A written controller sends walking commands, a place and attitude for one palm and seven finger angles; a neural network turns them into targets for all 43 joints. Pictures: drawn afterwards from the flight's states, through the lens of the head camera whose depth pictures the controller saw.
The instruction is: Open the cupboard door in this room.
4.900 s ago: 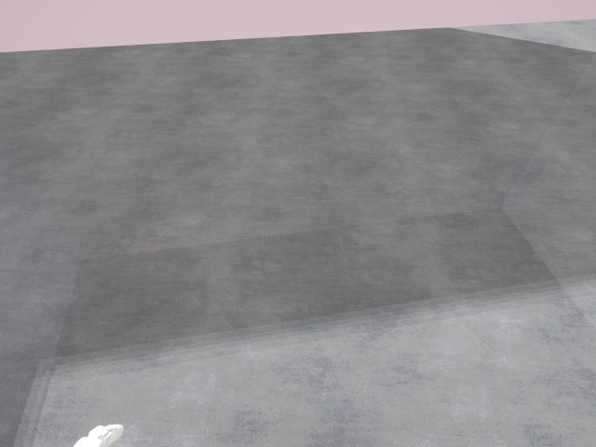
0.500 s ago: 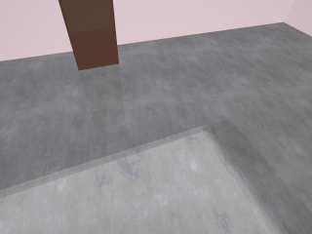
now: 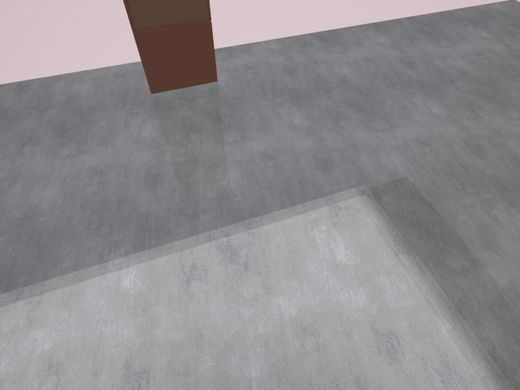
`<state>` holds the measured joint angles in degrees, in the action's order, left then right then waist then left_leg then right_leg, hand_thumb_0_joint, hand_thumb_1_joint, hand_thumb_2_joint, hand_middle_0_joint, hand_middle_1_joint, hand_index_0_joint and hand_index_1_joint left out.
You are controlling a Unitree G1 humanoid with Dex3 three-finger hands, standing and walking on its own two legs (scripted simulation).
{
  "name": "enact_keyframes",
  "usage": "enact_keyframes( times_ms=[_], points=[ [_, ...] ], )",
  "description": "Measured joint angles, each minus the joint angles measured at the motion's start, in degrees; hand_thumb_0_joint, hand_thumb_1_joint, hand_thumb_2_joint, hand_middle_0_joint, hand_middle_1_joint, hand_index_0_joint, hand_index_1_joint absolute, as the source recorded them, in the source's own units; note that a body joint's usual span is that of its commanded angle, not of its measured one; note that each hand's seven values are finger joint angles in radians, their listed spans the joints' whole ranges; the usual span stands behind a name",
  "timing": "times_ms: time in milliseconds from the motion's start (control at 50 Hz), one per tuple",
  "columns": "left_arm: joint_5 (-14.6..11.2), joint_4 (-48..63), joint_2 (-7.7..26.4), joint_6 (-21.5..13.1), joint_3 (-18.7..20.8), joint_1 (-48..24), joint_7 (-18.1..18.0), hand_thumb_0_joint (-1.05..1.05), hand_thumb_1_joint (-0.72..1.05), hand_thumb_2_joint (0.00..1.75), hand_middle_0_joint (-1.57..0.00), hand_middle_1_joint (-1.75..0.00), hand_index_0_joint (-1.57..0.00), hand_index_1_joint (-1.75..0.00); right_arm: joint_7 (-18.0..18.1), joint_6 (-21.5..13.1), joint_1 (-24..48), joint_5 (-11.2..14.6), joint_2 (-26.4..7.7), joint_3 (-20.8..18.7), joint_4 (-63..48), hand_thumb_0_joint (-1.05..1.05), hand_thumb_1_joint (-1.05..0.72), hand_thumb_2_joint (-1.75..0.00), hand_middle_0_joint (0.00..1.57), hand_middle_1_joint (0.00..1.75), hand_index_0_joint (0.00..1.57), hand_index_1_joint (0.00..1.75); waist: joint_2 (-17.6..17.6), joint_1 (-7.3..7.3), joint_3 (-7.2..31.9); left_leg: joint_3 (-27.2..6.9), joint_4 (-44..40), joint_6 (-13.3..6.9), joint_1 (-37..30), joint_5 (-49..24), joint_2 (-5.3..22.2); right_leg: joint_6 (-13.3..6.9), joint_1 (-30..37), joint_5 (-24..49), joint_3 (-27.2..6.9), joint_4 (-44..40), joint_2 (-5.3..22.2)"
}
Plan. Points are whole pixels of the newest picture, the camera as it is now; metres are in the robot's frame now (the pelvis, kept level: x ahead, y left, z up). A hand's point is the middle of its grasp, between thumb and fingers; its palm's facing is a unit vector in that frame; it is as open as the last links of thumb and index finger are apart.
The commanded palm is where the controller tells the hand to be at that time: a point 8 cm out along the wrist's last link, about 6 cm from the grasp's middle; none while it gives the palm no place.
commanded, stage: turn or walk to find it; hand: left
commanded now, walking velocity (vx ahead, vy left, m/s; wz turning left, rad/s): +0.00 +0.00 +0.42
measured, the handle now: out of the picture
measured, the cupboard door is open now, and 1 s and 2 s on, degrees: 0 0 0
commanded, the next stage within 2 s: stand and wait in 0.02 s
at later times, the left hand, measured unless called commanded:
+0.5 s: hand out of the picture -0.04 +0.14 -0.17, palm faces +0.16 -0.96 -0.22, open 7.3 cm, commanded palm none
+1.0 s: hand out of the picture -0.07 +0.20 -0.17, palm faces +0.20 -0.95 -0.24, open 7.4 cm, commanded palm none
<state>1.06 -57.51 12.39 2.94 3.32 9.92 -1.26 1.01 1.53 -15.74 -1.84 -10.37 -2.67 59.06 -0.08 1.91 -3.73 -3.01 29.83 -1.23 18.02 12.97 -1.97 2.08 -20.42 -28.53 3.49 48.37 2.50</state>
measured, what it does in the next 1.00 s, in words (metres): steps on the spot: right foot, then left foot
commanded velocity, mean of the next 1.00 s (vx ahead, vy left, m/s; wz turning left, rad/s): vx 0.00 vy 0.00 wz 0.13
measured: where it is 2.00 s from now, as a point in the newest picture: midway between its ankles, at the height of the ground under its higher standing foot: outside the picture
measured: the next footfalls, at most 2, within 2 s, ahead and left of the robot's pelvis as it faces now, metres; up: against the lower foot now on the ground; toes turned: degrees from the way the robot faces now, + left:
right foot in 0.12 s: +0.01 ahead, -0.12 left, +0.00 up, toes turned +1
left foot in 0.54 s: -0.03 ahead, +0.10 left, +0.00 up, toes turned +9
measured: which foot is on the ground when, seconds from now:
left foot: down 0.00-0.14, up 0.16-0.52, down 0.54-1.00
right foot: up 0.00-0.10, down 0.12-1.00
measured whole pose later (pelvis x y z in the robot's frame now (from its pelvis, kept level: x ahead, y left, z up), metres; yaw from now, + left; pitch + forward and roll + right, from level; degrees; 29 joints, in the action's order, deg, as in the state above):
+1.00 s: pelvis -0.05 +0.00 +0.00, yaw +10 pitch +0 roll +0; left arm 1.4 -62.0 11.1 1.4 1.7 13.7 -1.8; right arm 1.2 1.5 -12.4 -1.1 -9.9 -1.4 62.1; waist 0.0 -1.0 -2.7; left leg 0.3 28.9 -2.5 13.1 15.4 -2.6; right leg 1.2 -13.6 -15.4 7.2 29.8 4.7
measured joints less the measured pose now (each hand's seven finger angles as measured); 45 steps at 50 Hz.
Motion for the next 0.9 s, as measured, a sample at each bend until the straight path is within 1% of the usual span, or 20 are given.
enact_keyframes(
  times_ms=[20,60,80,120,140,160,180,200,220,280,340,380,440,480,540,560,580,620,740,900],
  points=[
    [-0.14,0.49,-0.09,-0.14,-0.04,-0.62,0.02,0.01,0.91,0.9,-0.2,-0.3,-0.2,-0.3,0.09,0.03,-0.27,-0.05,-0.16,-0.05,-0.04,0.01,-0.91,-0.9,0.2,0.3,0.2,0.3,0.67,0.22,0.0,-0.73,-0.78,0.18,0.11,-0.72,-0.01,0.06,0.04,-0.33,-0.35,-0.1,-0.62],
    [-0.48,1.54,-0.37,-0.59,-0.21,-1.69,0.03,0.01,0.91,0.9,-0.19,-0.3,-0.2,-0.3,0.18,0.21,-0.64,-0.11,-0.55,-0.16,-0.08,0.01,-0.91,-0.9,0.2,0.3,0.2,0.3,1.8,0.47,0.15,-2.03,-1.95,0.73,0.35,-1.93,-0.15,0.21,1.23,0.69,-0.94,-3.58,-1.51],
    [-0.62,2.01,-0.52,-0.88,-0.35,-2.1,0.02,0.01,0.91,0.9,-0.19,-0.3,-0.2,-0.3,0.18,0.31,-0.76,-0.1,-0.74,-0.21,-0.08,0.01,-0.91,-0.9,0.2,0.3,0.2,0.3,2.16,0.48,0.31,-2.56,-2.23,1.1,0.49,-2.34,-0.33,0.25,2.41,2.35,-1.16,-6.77,-1.77],
    [-0.71,2.76,-0.64,-1.68,-0.7,-2.38,-0.07,0.01,0.91,0.9,-0.19,-0.3,-0.2,-0.3,0.07,0.47,-1.02,0.14,-1.0,-0.33,0.0,0.01,-0.91,-0.9,0.2,0.3,0.2,0.3,2.18,0.17,0.98,-3.15,-1.59,1.99,1.02,-2.41,-1.07,0.21,6.17,8.78,-1.36,-16.1,-1.65],
    [-0.52,2.67,-1.1,-2.15,-0.83,-2.47,-0.26,0.01,0.91,0.9,-0.19,-0.3,-0.2,-0.3,-0.03,0.55,-0.8,0.39,-1.42,-0.47,0.22,0.01,-0.91,-0.9,0.2,0.3,0.2,0.3,3.02,-0.06,1.02,-3.62,-0.33,2.38,1.35,-1.9,-0.79,-1.07,7.08,10.5,-0.91,-17.73,-2.16],
    [-0.29,2.55,-1.56,-2.41,-1.12,-2.28,-0.36,0.01,0.91,0.9,-0.19,-0.3,-0.2,-0.3,-0.05,0.81,-0.47,0.53,-1.74,-0.61,0.44,0.01,-0.91,-0.9,0.2,0.3,0.2,0.3,3.66,-0.15,1.08,-3.69,1.9,2.34,1.78,1.32,-0.54,-2.51,7.47,10.6,-0.47,-17.52,-2.52],
    [-0.1,2.49,-1.86,-2.46,-1.54,-1.8,-0.32,0.0,0.91,0.9,-0.19,-0.3,-0.2,-0.3,-0.1,1.13,-0.29,0.53,-1.89,-0.8,0.46,0.01,-0.91,-0.9,0.2,0.3,0.2,0.3,3.71,-0.17,1.49,-3.03,5.22,2.27,2.58,5.62,-0.63,-3.66,7.8,10.2,-0.15,-17.25,-2.34],
    [0.02,2.39,-2.15,-2.48,-1.82,-1.1,-0.29,0.0,0.91,0.9,-0.19,-0.3,-0.2,-0.3,-0.18,1.5,-0.12,0.4,-1.98,-0.98,0.44,0.01,-0.91,-0.9,0.2,0.3,0.2,0.3,3.48,-0.27,2.09,-2.23,9.02,2.22,3.49,8.63,-0.73,-4.4,8.25,9.9,0.05,-17.44,-1.98],
    [0.09,2.19,-2.44,-2.46,-2.0,-0.34,-0.33,0.0,0.91,0.9,-0.2,-0.3,-0.2,-0.3,-0.26,1.79,0.17,0.29,-2.08,-1.1,0.45,0.01,-0.91,-0.9,0.2,0.3,0.2,0.3,3.14,-0.46,2.65,-1.49,12.74,2.19,4.27,10.15,-0.65,-4.81,8.79,9.89,0.1,-18.01,-1.64],
    [0.05,0.97,-3.46,-2.48,-2.67,1.63,-0.22,0.0,0.9,0.9,-0.2,-0.3,-0.2,-0.3,-0.43,1.83,1.48,0.29,-2.57,-1.31,0.54,0.01,-0.91,-0.9,0.19,0.3,0.2,0.3,3.0,-0.74,3.29,-0.26,21.0,2.47,5.32,9.46,0.85,-5.12,10.61,10.98,0.46,-20.47,-1.49],
    [0.0,-0.13,-4.09,-2.79,-2.81,3.2,-0.46,0.0,0.92,0.9,-0.2,-0.3,-0.21,-0.3,-0.36,1.59,2.54,0.52,-2.78,-1.28,0.74,0.01,-0.91,-0.9,0.19,0.3,0.2,0.3,3.32,-0.91,3.1,0.11,23.28,3.14,4.66,7.85,2.78,-5.25,11.59,11.74,1.52,-21.92,-1.99],
    [0.1,-0.67,-3.99,-3.01,-2.9,4.2,-0.36,0.0,0.93,0.9,-0.2,-0.3,-0.21,-0.3,-0.24,1.59,3.12,0.61,-2.69,-1.08,1.14,0.01,-0.91,-0.9,0.19,0.3,0.2,0.3,3.29,-1.38,2.79,0.54,22.06,3.45,3.36,7.88,3.79,-5.39,11.67,11.89,2.21,-22.22,-2.36],
    [0.36,-1.7,-3.96,-3.26,-3.0,5.81,-0.26,0.0,0.93,0.9,-0.2,-0.3,-0.21,-0.3,-0.03,1.59,4.18,0.75,-2.33,-0.59,1.91,0.01,-0.91,-0.9,0.19,0.3,0.2,0.3,2.81,-2.51,2.15,1.74,16.41,3.53,0.14,9.5,4.66,-5.48,11.16,11.99,2.69,-22.16,-2.81],
    [0.43,-2.75,-3.96,-3.29,-3.07,6.77,-0.25,0.0,0.92,0.9,-0.2,-0.3,-0.21,-0.3,0.17,1.27,4.89,0.91,-1.93,-0.16,2.32,0.01,-0.91,-0.9,0.19,0.3,0.2,0.3,2.37,-3.18,1.71,2.61,10.73,3.4,-2.5,9.57,4.81,-5.35,10.61,12.03,2.96,-21.9,-3.06],
    [0.0,-4.79,-3.88,-3.03,-3.16,8.03,-0.29,0.0,0.92,0.9,-0.2,-0.3,-0.21,-0.3,0.43,0.02,5.56,1.16,-1.23,0.59,3.01,0.01,-0.91,-0.9,0.19,0.3,0.2,0.3,2.02,-3.63,1.35,3.33,-0.65,2.8,-7.7,4.28,5.07,-4.64,9.63,11.46,3.69,-20.51,-3.64],
    [-0.19,-5.71,-3.55,-2.79,-3.12,8.02,-0.31,0.0,0.91,0.9,-0.2,-0.3,-0.21,-0.3,0.62,-0.45,5.92,1.15,-0.48,0.82,3.63,0.01,-0.91,-0.9,0.19,0.3,0.2,0.3,0.89,-3.82,0.98,3.58,-1.83,2.54,-8.43,5.12,4.58,-4.31,9.66,11.24,3.58,-20.14,-3.1],
    [-0.3,-6.39,-3.24,-2.57,-3.07,8.23,-0.36,0.01,0.91,0.9,-0.2,-0.3,-0.21,-0.3,0.69,-0.73,6.12,1.13,0.27,1.17,4.07,0.01,-0.91,-0.9,0.19,0.3,0.2,0.3,-0.33,-4.26,0.8,4.03,-2.37,2.33,-8.98,5.22,4.04,-3.96,10.08,12.67,3.11,-20.73,-2.57],
    [-0.39,-7.67,-3.07,-2.46,-3.19,8.97,-0.44,0.01,0.91,0.9,-0.2,-0.3,-0.2,-0.3,0.88,-1.22,6.3,1.1,1.29,1.84,4.67,0.01,-0.91,-0.9,0.19,0.3,0.2,0.3,-1.56,-4.8,1.01,4.85,-3.17,1.97,-9.92,4.79,3.69,-3.47,11.17,13.5,2.23,-22.29,-2.36],
    [-0.35,-9.71,-3.81,-1.99,-3.73,8.9,-0.22,0.01,0.91,0.9,-0.2,-0.3,-0.2,-0.3,1.46,-1.56,5.87,1.27,1.41,2.11,5.1,0.0,-0.93,-0.9,0.2,0.3,0.2,0.3,-1.33,-4.05,2.13,5.21,-4.5,0.57,-11.18,3.65,2.52,-2.05,12.89,13.99,1.86,-24.35,-1.32],
    [0.07,-6.63,-2.6,-1.52,-2.47,5.27,-0.32,0.01,0.91,0.9,-0.2,-0.3,-0.2,-0.3,0.61,-0.43,4.23,0.96,0.79,1.73,4.15,0.0,-0.93,-0.9,0.2,0.3,0.2,0.3,-0.94,-3.4,1.57,4.02,-2.4,-1.1,-7.49,2.83,-0.03,-0.68,9.23,13.42,2.99,-20.59,1.48]
  ],
)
